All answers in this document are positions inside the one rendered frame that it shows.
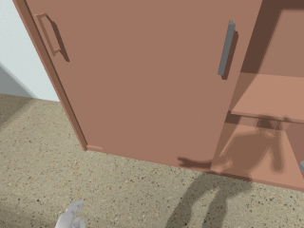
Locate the left robot hand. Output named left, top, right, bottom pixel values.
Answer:
left=55, top=199, right=86, bottom=228

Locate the wardrobe door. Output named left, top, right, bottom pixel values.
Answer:
left=24, top=0, right=102, bottom=147
left=49, top=0, right=262, bottom=172

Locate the handle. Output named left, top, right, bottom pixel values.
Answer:
left=218, top=20, right=236, bottom=76
left=32, top=14, right=56, bottom=57

